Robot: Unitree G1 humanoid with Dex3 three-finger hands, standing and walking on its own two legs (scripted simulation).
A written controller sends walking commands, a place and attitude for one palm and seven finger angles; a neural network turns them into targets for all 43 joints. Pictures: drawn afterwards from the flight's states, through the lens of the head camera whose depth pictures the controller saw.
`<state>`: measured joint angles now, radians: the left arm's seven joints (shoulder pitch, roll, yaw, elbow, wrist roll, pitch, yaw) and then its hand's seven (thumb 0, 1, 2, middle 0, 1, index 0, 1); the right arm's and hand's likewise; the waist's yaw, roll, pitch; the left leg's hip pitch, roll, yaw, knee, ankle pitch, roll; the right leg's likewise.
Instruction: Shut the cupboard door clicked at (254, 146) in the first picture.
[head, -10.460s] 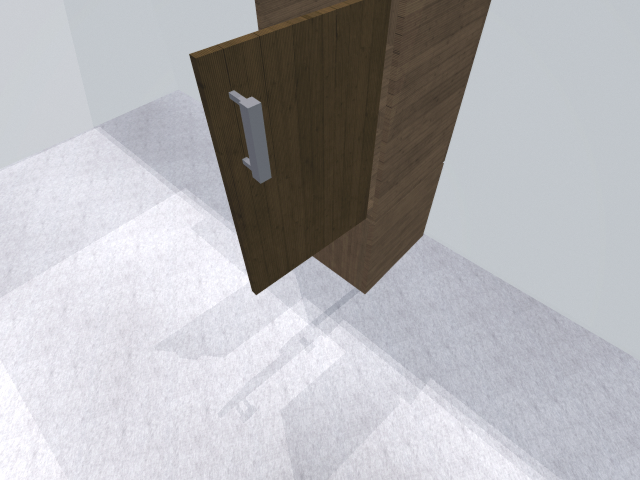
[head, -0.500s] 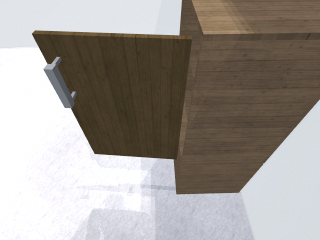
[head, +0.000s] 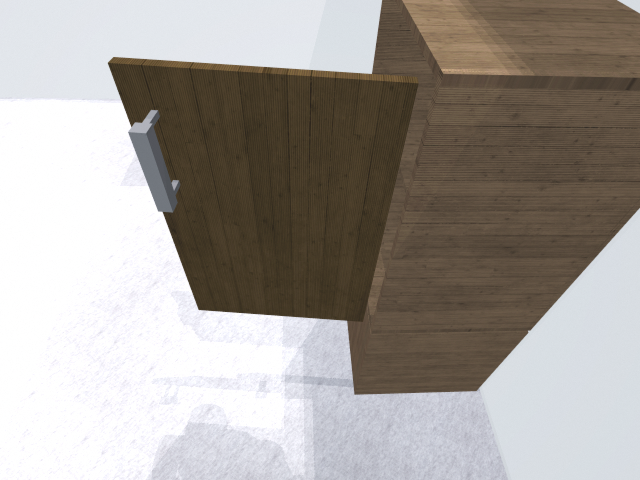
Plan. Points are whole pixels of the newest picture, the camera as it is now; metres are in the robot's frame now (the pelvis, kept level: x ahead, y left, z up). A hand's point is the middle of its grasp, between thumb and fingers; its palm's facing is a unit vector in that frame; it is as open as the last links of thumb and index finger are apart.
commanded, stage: look again from close up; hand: left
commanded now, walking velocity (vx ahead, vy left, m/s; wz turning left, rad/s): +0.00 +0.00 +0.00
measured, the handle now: (160, 162) +0.51 +0.28 +0.12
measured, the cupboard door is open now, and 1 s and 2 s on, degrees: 84 84 84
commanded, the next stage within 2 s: shuffle to correct the standing spot in 0.08 s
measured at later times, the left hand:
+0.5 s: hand out of the picture -0.01 +0.21 -0.19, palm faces +0.04 -0.98 -0.21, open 7.4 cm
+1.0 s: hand out of the picture +0.14 +0.21 -0.17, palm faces +0.00 -0.98 -0.21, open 7.3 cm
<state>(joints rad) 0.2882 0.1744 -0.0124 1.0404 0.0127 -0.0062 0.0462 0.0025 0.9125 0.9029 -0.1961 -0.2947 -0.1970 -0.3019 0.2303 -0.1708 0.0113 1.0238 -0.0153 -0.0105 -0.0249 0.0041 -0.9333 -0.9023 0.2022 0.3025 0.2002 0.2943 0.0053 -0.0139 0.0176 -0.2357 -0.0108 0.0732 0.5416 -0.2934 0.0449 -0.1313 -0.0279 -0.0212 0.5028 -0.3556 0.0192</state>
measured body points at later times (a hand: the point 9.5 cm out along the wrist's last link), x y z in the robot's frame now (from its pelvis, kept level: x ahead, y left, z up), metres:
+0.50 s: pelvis +0.02 +0.03 -0.01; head +0.04 +0.04 +0.44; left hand -0.01 +0.27 -0.17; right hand +0.02 -0.21 -0.16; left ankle +0.00 +0.09 -0.73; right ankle -0.05 -0.13 -0.73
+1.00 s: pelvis +0.05 +0.04 +0.00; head +0.09 +0.03 +0.45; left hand +0.14 +0.26 -0.15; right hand +0.07 -0.19 -0.16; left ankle +0.00 +0.09 -0.73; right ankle +0.08 -0.08 -0.73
